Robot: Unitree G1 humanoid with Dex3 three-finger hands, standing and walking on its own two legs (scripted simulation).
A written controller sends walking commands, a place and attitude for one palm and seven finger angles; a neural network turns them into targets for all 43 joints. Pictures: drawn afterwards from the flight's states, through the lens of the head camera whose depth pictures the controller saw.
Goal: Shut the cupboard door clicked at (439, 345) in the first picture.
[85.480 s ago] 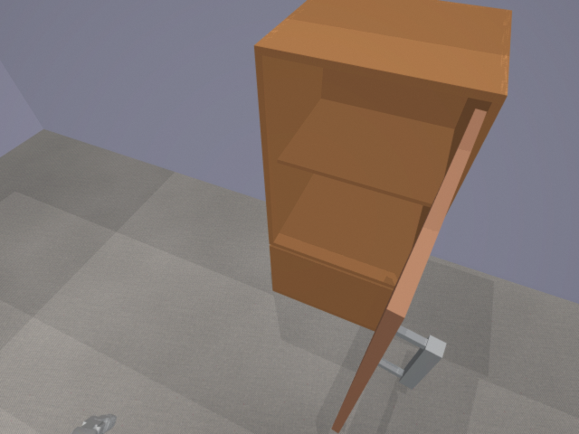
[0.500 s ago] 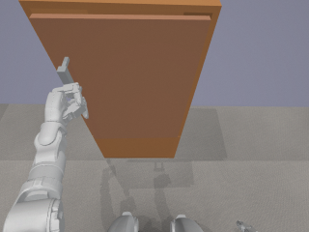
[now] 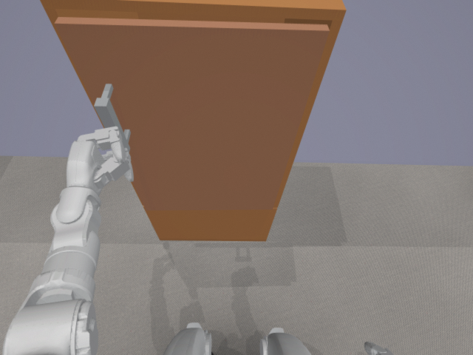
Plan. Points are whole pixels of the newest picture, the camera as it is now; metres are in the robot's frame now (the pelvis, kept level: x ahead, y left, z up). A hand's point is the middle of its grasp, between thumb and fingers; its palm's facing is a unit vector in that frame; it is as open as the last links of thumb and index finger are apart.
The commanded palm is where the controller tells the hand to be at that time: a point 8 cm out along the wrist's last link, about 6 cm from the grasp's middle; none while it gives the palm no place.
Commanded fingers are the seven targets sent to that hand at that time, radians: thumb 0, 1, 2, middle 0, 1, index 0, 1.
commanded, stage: push the door shut along its arc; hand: left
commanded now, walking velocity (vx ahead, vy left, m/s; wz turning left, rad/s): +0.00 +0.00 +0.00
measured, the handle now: (116, 121) +0.51 +0.23 +0.06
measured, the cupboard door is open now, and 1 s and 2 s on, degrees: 1 0 0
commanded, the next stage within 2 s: pull the fist back off the door in 0.68 s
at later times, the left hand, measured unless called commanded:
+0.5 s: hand (129, 145) +0.45 +0.19 +0.07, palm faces -0.08 -1.00 -0.03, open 3.2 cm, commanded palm +0.47 +0.22 +0.06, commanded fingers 0.00 0.90 0.90 -1.30 -1.50 -1.30 -1.50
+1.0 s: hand (132, 141) +0.46 +0.19 +0.07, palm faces +0.07 -1.00 -0.02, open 3.4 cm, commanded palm +0.46 +0.21 +0.06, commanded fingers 0.00 0.90 0.90 -1.30 -1.50 -1.30 -1.50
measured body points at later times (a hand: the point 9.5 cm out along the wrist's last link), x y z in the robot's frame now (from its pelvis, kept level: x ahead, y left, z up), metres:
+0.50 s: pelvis -0.01 +0.00 -0.01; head +0.09 +0.02 +0.42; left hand +0.45 +0.25 +0.07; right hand +0.03 -0.27 -0.13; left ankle +0.03 +0.08 -0.67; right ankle +0.02 -0.11 -0.67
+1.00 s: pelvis -0.05 +0.00 -0.03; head +0.06 +0.03 +0.40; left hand +0.45 +0.24 +0.07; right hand +0.00 -0.27 -0.13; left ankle +0.03 +0.08 -0.67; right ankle +0.02 -0.11 -0.67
